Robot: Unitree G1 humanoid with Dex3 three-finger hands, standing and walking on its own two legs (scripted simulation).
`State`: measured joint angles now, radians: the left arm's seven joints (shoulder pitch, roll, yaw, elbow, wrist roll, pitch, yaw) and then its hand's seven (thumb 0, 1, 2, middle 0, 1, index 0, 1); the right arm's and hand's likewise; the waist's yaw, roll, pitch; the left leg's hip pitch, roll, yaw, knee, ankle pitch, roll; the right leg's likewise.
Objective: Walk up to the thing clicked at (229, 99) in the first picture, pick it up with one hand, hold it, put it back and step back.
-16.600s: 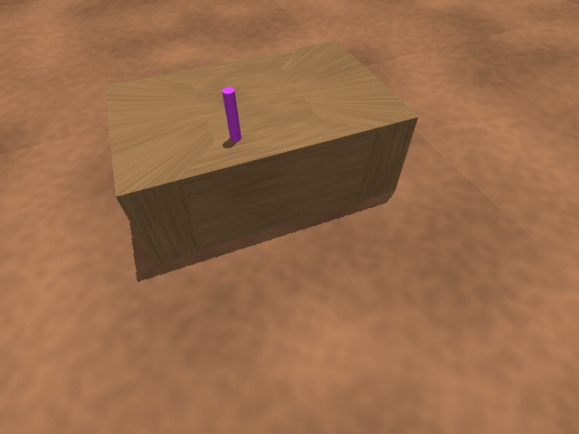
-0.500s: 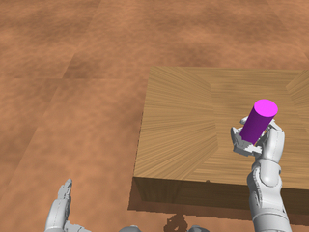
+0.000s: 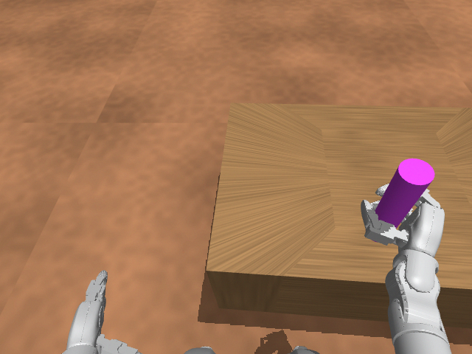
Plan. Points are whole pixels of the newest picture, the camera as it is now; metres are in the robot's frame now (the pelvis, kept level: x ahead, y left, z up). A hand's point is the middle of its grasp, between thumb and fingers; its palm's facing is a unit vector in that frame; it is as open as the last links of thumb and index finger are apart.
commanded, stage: hold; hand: right
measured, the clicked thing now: (393, 207) +0.33 -0.21 +0.08
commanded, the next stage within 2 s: crouch in 1.58 s
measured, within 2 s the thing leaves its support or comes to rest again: neither
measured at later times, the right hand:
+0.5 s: hand (400, 224) +0.32 -0.24 +0.04, palm faces +0.38 +0.92 +0.02, open 5.7 cm
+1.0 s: hand (414, 232) +0.32 -0.26 +0.02, palm faces +0.38 +0.92 +0.01, open 5.7 cm
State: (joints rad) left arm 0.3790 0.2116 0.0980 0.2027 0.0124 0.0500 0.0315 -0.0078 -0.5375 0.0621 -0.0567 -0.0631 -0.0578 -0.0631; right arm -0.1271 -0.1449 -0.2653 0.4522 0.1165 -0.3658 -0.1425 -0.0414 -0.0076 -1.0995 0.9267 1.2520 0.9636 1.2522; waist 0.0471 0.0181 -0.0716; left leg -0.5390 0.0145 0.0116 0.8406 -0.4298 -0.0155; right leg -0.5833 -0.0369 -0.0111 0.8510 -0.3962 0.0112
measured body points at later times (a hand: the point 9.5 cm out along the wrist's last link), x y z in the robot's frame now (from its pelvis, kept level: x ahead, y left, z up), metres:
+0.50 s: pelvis +0.00 -0.01 +0.00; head +0.03 -0.03 +0.45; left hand +0.15 +0.26 -0.03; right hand +0.30 -0.28 +0.04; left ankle +0.00 +0.13 -0.70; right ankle +0.02 -0.13 -0.70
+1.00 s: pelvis -0.01 -0.01 -0.01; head +0.04 -0.04 +0.44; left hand +0.14 +0.26 -0.02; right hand +0.29 -0.31 +0.02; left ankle +0.00 +0.13 -0.70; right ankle +0.02 -0.13 -0.70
